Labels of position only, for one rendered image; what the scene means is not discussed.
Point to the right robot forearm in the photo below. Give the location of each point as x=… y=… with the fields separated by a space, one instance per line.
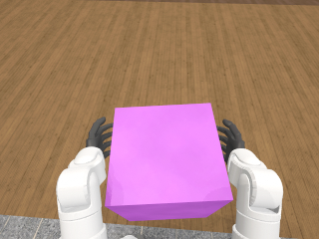
x=258 y=199

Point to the carton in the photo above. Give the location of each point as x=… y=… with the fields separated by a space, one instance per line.
x=166 y=162

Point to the left robot forearm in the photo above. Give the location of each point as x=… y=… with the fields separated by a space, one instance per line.
x=79 y=196

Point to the robot left hand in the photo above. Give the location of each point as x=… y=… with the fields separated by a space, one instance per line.
x=96 y=138

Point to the robot right hand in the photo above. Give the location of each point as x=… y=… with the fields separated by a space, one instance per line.
x=233 y=140

